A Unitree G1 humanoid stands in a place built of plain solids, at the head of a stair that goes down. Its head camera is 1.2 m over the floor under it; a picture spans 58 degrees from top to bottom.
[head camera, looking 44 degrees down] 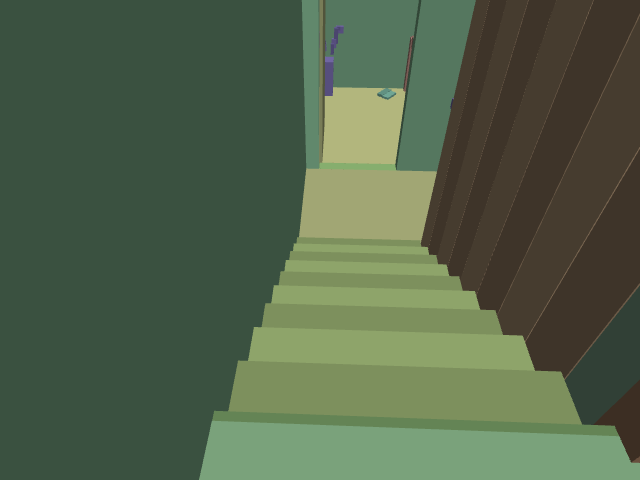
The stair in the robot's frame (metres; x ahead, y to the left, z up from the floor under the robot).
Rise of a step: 0.17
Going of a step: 0.26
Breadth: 1.13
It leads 2 degrees to the right of straight ahead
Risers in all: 10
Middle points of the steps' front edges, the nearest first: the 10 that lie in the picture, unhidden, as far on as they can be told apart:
0.53 -0.26 0.00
0.79 -0.27 -0.17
1.05 -0.28 -0.34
1.31 -0.29 -0.51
1.57 -0.30 -0.69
1.83 -0.31 -0.86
2.09 -0.32 -1.03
2.35 -0.33 -1.20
2.61 -0.34 -1.37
2.87 -0.35 -1.55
